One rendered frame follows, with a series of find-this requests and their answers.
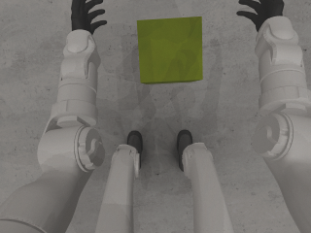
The carton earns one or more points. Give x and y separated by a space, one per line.
170 50

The left robot upper arm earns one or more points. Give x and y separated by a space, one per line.
67 157

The robot right forearm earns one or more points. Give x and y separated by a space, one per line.
282 75

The robot right hand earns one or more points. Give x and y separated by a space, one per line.
265 10

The right robot foot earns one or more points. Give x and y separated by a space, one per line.
184 139

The robot left forearm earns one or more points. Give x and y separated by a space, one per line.
77 87

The right robot upper arm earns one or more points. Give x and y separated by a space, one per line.
284 142

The robot left hand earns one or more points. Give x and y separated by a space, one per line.
81 19

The robot right thigh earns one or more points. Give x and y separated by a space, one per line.
210 210

